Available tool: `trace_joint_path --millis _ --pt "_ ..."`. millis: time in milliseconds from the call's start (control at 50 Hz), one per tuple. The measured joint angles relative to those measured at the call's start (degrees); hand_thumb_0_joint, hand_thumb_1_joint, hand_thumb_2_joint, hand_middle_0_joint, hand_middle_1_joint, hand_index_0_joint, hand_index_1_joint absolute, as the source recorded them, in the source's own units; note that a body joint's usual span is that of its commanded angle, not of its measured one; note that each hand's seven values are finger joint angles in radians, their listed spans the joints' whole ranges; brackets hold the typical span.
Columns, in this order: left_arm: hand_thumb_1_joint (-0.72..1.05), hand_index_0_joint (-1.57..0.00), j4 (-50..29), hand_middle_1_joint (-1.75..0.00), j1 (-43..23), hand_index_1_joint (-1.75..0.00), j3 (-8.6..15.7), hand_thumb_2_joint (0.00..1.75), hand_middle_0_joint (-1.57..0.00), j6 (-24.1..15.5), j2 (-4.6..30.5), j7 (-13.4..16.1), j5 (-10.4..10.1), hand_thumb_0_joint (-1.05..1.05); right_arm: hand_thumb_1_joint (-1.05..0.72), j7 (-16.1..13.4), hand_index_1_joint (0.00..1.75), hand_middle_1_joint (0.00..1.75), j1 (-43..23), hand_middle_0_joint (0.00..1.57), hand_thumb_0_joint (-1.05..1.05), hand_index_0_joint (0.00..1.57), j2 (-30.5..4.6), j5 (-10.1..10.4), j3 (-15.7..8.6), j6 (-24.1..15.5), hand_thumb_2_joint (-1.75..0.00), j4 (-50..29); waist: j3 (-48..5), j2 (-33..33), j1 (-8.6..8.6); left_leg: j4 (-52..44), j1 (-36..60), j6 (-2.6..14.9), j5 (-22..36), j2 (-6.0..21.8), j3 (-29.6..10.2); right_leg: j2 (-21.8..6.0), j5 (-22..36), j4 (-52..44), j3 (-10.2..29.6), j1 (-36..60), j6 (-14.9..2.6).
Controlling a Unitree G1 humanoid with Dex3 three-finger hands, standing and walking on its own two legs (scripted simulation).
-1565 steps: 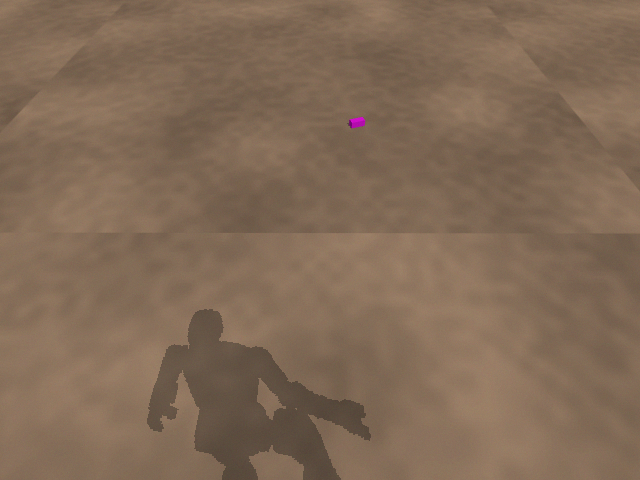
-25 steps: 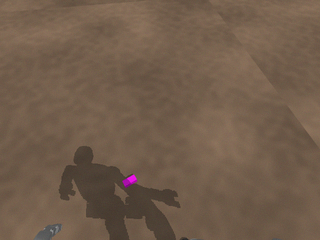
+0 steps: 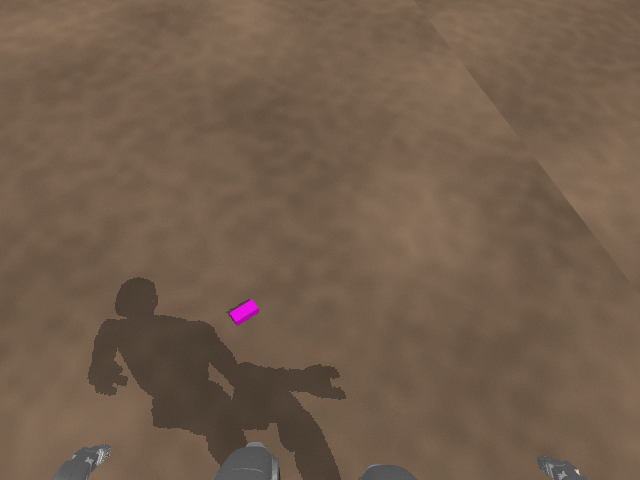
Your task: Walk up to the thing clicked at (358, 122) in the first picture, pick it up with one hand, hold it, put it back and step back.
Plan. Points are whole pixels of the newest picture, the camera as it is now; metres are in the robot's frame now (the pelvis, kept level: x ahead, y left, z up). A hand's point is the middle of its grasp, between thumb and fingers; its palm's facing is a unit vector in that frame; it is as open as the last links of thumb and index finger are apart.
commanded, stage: walk up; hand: left
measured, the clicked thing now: (244, 312) +0.61 +0.24 -0.74
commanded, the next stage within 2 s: stand in 1.28 s
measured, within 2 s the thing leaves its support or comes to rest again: neither
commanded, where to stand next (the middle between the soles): +0.24 -0.02 m, yaw +4 degrees
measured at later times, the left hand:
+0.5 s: hand out of the picture -0.05 +0.25 -0.14, palm faces +0.09 -0.93 -0.36, open 7.4 cm
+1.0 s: hand out of the picture -0.15 +0.23 -0.14, palm faces +0.10 -0.92 -0.37, open 7.4 cm
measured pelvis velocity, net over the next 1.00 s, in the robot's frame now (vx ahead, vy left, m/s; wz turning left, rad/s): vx -0.19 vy -0.04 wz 0.09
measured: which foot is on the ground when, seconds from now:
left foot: down 0.00-0.06, up 0.08-0.34, down 0.36-1.00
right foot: up 0.00-0.00, down 0.02-0.38, up 0.40-0.64, down 0.66-1.00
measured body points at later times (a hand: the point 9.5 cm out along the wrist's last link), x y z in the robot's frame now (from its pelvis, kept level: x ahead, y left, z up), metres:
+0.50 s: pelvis -0.15 -0.03 +0.01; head -0.10 +0.00 +0.45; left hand -0.06 +0.30 -0.12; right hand -0.03 -0.33 -0.10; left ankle -0.13 +0.09 -0.72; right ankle -0.12 -0.16 -0.66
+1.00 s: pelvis -0.19 -0.04 +0.01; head -0.18 -0.04 +0.46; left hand -0.16 +0.28 -0.11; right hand -0.09 -0.34 -0.11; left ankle -0.17 +0.08 -0.72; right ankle -0.19 -0.18 -0.72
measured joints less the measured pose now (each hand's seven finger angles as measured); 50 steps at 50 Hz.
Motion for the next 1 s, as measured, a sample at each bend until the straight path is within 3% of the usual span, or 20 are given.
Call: trace_joint_path --millis 20,60,120,160,200,260,320,360,400,460,520,560,640,680,700,740,840,880,940,1000 --pt "0.9 -0.2 0.0 -0.3 0.3 -0.29 0.1 0.9 -0.2 -0.3 -0.1 -0.1 0.1 0.01 -0.9 0.1 0.3 0.3 -0.3 0.21 0.01 0.21 -0.4 0.1 0.0 0.3 -0.9 -0.3 -0.3 0.4 0.17 1.0 -0.9 -0.38 0.0 0.4 0.1 -0.5 2.8 -5.0 -0.9 1.9 -0.56" --pt "0.9 -0.2 0.4 -0.3 0.3 -0.29 0.2 0.9 -0.2 -0.8 -1.5 -0.3 0.6 0.01 -0.9 0.1 0.3 0.3 -1.1 0.2 0.01 0.21 -1.7 0.5 -0.2 0.9 -0.9 0.0 0.0 3.7 -0.57 2.9 -2.2 -0.63 0.3 1.9 -2.2 1.2 5.4 -7.8 -3.1 3.1 -1.12" --pt "0.9 -0.2 -0.7 -0.3 1.7 -0.29 -0.4 0.9 -0.2 -0.9 -2.1 -0.9 0.7 0.01 -0.9 -0.4 0.3 0.3 -0.9 0.2 0.01 0.21 -1.7 1.2 -0.4 1.8 -0.9 0.7 -1.7 2.8 0.22 15.4 -5.4 -0.36 -12.4 -3.8 -6.9 -0.5 6.2 -6.8 -2.7 1.1 -1.9" --pt "0.9 -0.2 -1.4 -0.3 2.2 -0.3 -0.7 0.9 -0.2 -0.9 -2.8 -0.6 0.7 0.01 -0.9 -0.5 0.3 0.3 -0.2 0.2 0.01 0.2 -2.2 1.6 -0.2 1.6 -0.9 0.6 -2.7 2.5 0.68 23.0 -6.4 -0.38 -13.6 -6.9 -8.9 -1.5 7.9 -8.0 -2.5 0.4 -1.94" --pt "0.9 -0.2 -2.3 -0.3 2.0 -0.3 -0.6 0.9 -0.2 -0.7 -3.1 -0.3 0.8 0.01 -0.9 -0.7 0.3 0.3 0.8 0.2 0.01 0.2 -2.7 1.7 0.0 0.9 -0.9 0.3 -3.1 2.5 0.83 25.8 -5.7 -0.81 -13.6 -8.1 -9.3 -2.2 9.4 -8.9 -2.8 -0.6 -1.99" --pt "0.9 -0.2 -4.4 -0.3 1.0 -0.3 -0.6 0.9 -0.21 -0.7 -3.1 0.1 1.2 0.01 -0.9 -0.9 0.3 0.3 2.1 0.2 0.01 0.2 -2.9 1.3 0.1 0.5 -0.9 0.1 -3.1 2.3 0.82 22.3 -2.4 -1.36 -14.7 -7.6 -8.0 -2.8 10.8 -8.8 -4.1 -2.5 -1.98" --pt "0.9 -0.2 -6.3 -0.3 -0.3 -0.3 -0.6 0.9 -0.21 -0.9 -2.5 0.4 1.2 0.01 -0.9 -0.7 0.3 0.3 3.0 0.2 0.01 0.2 -2.5 0.7 0.1 0.2 -0.9 0.1 -2.5 1.6 0.59 11.3 2.4 -1.15 -13.8 -5.8 -5.5 -3.5 11.6 -7.3 -5.9 -4.8 -1.77" --pt "0.9 -0.2 -7.0 -0.3 -1.0 -0.3 -0.8 0.9 -0.21 -0.8 -1.9 0.2 0.8 0.01 -0.9 -0.4 0.3 0.3 3.5 0.2 0.01 0.2 -2.3 0.4 0.1 -0.3 -0.9 0.3 -2.3 1.0 0.26 1.2 6.5 -0.46 -8.3 -4.9 -4.0 -4.1 11.4 -4.9 -6.9 -6.8 -1.42" --pt "0.9 -0.2 -6.4 -0.3 -1.6 -0.3 -0.7 0.9 -0.2 -0.5 -1.0 0.1 0.4 0.01 -0.9 -0.1 0.3 0.3 3.1 0.2 0.01 0.2 -0.8 -0.3 0.0 -0.5 -0.9 1.2 -1.2 -2.0 1.02 -0.6 7.1 0.64 -5.5 -6.3 -2.4 -5.1 8.9 -2.0 -4.9 -8.3 -1.35" --pt "0.9 -0.2 -4.0 -0.3 -0.6 -0.3 -0.4 0.9 -0.2 0.4 -1.1 0.2 0.2 0.01 -0.9 0.8 0.3 0.3 3.4 0.2 0.01 0.21 -0.1 -0.8 0.6 -0.7 -0.9 1.4 -2.0 -1.2 0.31 -0.4 5.8 1.18 -4.3 -4.6 -3.3 0.3 -1.7 10.2 -0.5 -11.0 -1.65" --pt "0.9 -0.2 -2.1 -0.3 1.5 -0.29 0.1 0.9 -0.2 0.1 -0.6 -0.1 -0.3 0.01 -0.9 0.6 0.3 0.3 3.4 0.2 0.01 0.21 0.8 -1.0 0.9 -1.1 -0.9 1.7 -3.3 -1.4 0.72 -3.0 5.5 0.76 -1.8 -3.1 -3.2 3.0 -1.1 18.4 2.3 -10.8 -1.88" --pt "0.9 -0.2 -1.0 -0.3 3.4 -0.29 0.2 0.9 -0.2 -0.5 -0.4 -0.6 -0.3 0.01 -0.9 0.7 0.3 0.3 3.1 0.2 0.01 0.21 0.9 -1.2 0.7 -1.3 -0.9 1.5 -4.1 -1.3 0.91 -4.0 5.1 0.6 -0.7 -2.3 -2.9 2.3 -0.5 15.2 2.2 -7.8 -1.29" --pt "0.9 -0.2 2.3 -0.3 6.9 -0.29 -0.1 0.9 -0.2 -1.7 -0.1 -1.4 0.1 0.01 -0.9 1.4 0.3 0.3 2.4 0.2 0.01 0.21 0.2 -1.5 0.4 -1.6 -0.9 0.3 -5.8 -0.7 1.16 -2.9 3.5 0.34 -0.4 -0.9 -1.6 -0.8 -2.6 -2.3 -0.4 1.4 -0.91" --pt "0.9 -0.2 4.4 -0.3 7.4 -0.29 0.0 0.9 -0.2 -2.9 -0.9 -1.1 0.3 0.01 -0.9 1.6 0.3 0.3 1.9 0.2 0.01 0.21 -0.7 -1.2 0.2 -1.2 -0.9 0.1 -5.7 1.5 1.28 -0.3 2.3 -0.28 -1.2 0.8 -2.0 -0.1 5.5 -11.1 -2.0 5.2 -1.19" --pt "0.9 -0.2 5.2 -0.3 7.7 -0.29 0.0 0.9 -0.2 -3.3 -1.5 -1.0 0.7 0.01 -0.9 1.6 0.3 0.3 1.8 0.2 0.01 0.21 -1.1 -0.9 0.0 -0.9 -0.9 0.4 -5.6 2.9 1.05 1.1 1.8 -0.19 -2.9 1.1 -3.6 0.8 7.2 -11.6 -2.7 5.6 -1.13" --pt "0.9 -0.2 5.8 -0.3 8.7 -0.29 -0.4 0.9 -0.2 -3.9 -2.0 -1.1 1.1 0.01 -0.9 1.5 0.3 0.3 2.5 0.2 0.01 0.21 -1.3 -0.4 -0.2 -0.3 -0.9 1.5 -6.9 3.1 1.82 4.8 0.7 -0.27 -9.5 -1.2 -6.1 0.5 7.1 -10.9 -2.5 4.8 -1.79" --pt "0.9 -0.2 6.1 -0.3 9.0 -0.3 -0.9 0.9 -0.2 -5.1 -3.2 -1.1 1.1 0.01 -0.9 1.9 0.3 0.3 4.7 0.2 0.01 0.2 -2.1 0.4 -0.5 -0.9 -0.9 4.3 -8.3 3.6 2.35 5.3 1.8 -0.43 -10.3 -3.6 -7.5 -1.4 8.0 -12.5 -3.2 5.2 -1.18" --pt "0.9 -0.2 5.9 -0.3 8.3 -0.3 -1.0 0.9 -0.21 -5.2 -3.1 -1.2 1.0 0.01 -0.9 2.2 0.3 0.3 5.5 0.2 0.01 0.2 -2.0 0.3 -0.5 -1.3 -0.9 5.2 -8.6 3.5 2.18 0.4 4.2 -0.48 -9.1 -3.3 -6.5 -2.1 7.9 -12.5 -3.9 5.1 -0.66" --pt "0.9 -0.2 5.8 -0.3 6.7 -0.3 -1.3 0.9 -0.2 -4.7 -2.3 -1.0 0.3 0.01 -0.9 2.1 0.3 0.3 5.4 0.2 0.01 0.2 -0.8 -0.1 -0.5 -2.0 -0.9 6.8 -7.7 1.6 1.98 -6.4 7.1 -0.59 0.8 -4.5 -5.3 -4.0 6.9 -10.7 -3.7 4.7 0.23" --pt "0.9 -0.2 6.9 -0.3 5.2 -0.3 -1.6 0.9 -0.2 -4.3 -1.6 -0.9 -0.5 0.01 -0.9 2.3 0.3 0.3 5.0 0.2 0.01 0.2 0.8 -0.2 0.2 -2.5 -0.9 7.4 -8.1 0.8 1.51 -6.8 7.0 -0.4 0.6 -4.3 -5.1 -3.3 4.5 -10.7 -3.0 4.5 -1.1"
